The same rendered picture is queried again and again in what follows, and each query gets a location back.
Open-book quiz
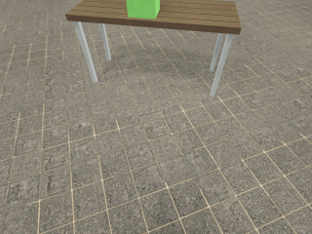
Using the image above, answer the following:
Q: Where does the table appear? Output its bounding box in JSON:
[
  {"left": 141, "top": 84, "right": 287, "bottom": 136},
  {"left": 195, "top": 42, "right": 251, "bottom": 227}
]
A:
[{"left": 65, "top": 0, "right": 242, "bottom": 98}]

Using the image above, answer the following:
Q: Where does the carton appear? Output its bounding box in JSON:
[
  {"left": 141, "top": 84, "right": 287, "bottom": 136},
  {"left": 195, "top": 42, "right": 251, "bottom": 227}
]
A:
[{"left": 126, "top": 0, "right": 160, "bottom": 20}]

